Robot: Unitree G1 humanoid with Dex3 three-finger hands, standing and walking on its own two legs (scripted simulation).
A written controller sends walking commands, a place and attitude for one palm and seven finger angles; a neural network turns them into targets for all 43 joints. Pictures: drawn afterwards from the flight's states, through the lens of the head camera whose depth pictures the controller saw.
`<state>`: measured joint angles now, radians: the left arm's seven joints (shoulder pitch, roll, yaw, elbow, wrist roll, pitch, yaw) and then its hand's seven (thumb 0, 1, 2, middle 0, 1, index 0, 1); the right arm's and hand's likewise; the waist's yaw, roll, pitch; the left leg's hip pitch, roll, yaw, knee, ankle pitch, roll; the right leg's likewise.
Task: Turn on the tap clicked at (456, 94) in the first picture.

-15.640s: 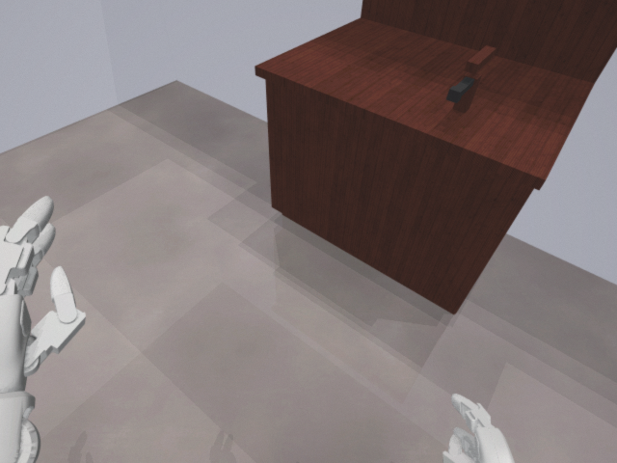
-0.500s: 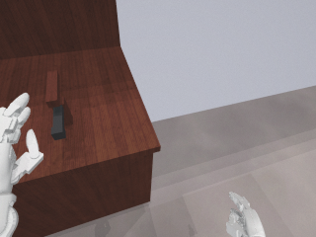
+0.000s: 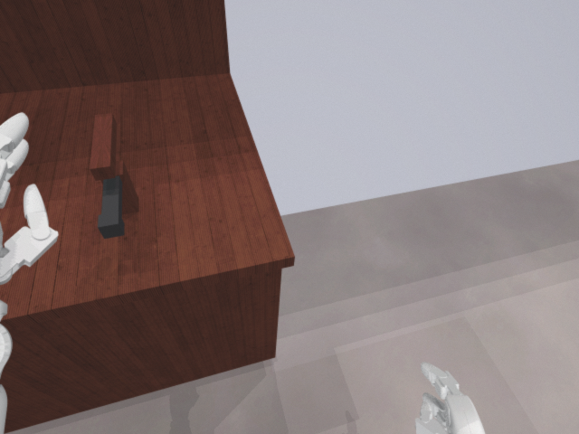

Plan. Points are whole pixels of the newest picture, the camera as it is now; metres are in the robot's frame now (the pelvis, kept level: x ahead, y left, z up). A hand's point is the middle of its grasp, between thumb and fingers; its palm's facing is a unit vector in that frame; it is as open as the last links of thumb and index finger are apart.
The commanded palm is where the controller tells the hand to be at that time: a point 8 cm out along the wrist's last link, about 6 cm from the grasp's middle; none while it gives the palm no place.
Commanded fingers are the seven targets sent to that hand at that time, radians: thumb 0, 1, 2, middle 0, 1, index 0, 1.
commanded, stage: come to a stop and stand still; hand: left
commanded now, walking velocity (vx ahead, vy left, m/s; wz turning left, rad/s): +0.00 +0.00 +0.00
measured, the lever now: (111, 225) +0.36 +0.32 +0.05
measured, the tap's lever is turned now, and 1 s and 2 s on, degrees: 0 0 0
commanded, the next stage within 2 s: look again from close up in 0.76 s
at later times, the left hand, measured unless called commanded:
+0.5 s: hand (79, 240) +0.26 +0.27 +0.16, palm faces +0.36 -0.87 -0.34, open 7.4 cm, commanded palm +0.19 +0.30 +0.17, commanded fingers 0.00 0.90 0.90 -0.20 -0.30 -0.20 -0.30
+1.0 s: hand (62, 267) +0.23 +0.27 +0.15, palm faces +0.39 -0.86 -0.33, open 7.4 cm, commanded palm +0.17 +0.30 +0.17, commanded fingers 0.00 0.90 0.90 -0.20 -0.30 -0.20 -0.30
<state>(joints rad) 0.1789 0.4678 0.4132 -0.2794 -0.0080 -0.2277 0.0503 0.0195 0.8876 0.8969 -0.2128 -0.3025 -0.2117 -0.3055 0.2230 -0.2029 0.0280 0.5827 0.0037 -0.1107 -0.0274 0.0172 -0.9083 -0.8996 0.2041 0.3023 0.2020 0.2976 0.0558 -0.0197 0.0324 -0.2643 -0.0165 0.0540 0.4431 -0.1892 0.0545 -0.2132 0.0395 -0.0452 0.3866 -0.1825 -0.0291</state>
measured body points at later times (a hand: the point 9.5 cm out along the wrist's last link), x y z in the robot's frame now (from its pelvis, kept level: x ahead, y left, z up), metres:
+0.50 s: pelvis +0.03 +0.02 +0.00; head +0.05 +0.05 +0.45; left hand +0.23 +0.31 +0.18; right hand +0.21 -0.19 -0.07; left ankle +0.03 +0.08 -0.74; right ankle +0.01 -0.10 -0.74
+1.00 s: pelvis +0.01 +0.02 +0.00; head +0.02 +0.04 +0.45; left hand +0.20 +0.32 +0.17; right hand +0.19 -0.20 -0.07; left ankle +0.03 +0.08 -0.74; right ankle +0.01 -0.10 -0.74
